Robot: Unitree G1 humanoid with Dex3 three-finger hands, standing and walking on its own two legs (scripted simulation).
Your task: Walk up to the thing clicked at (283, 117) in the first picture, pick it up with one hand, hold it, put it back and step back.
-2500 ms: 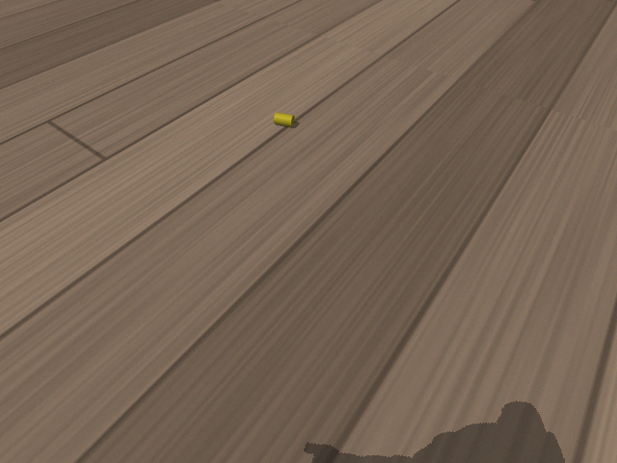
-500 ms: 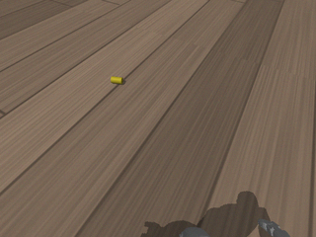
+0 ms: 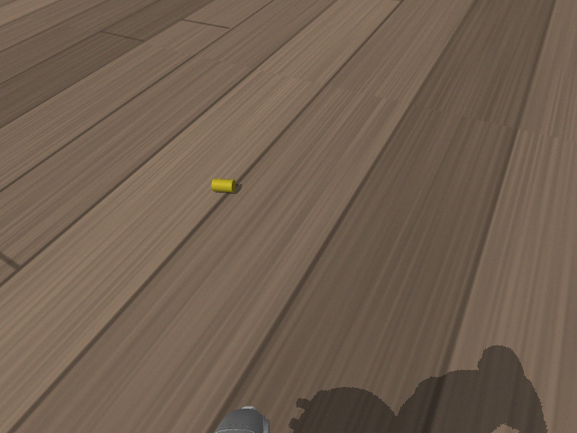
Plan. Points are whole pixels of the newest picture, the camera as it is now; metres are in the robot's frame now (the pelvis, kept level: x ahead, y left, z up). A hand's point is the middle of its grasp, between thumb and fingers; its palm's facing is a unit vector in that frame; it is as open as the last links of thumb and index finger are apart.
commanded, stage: walk up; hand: left
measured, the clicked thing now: (223, 185) +1.30 +0.42 -0.74
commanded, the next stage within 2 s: none
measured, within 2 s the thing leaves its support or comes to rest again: neither
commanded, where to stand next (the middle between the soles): +0.80 +0.18 m, yaw -2 degrees
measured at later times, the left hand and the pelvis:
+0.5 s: hand (120, 339) +0.30 +0.35 -0.14, palm faces -0.08 -0.92 -0.37, open 7.4 cm; pelvis +0.22 +0.07 +0.00, yaw -1 degrees
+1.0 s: hand (119, 277) +0.43 +0.39 -0.14, palm faces +0.00 -0.91 -0.41, open 7.4 cm; pelvis +0.40 +0.10 -0.01, yaw +1 degrees
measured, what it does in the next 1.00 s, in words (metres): walks ahead: left foot, then right foot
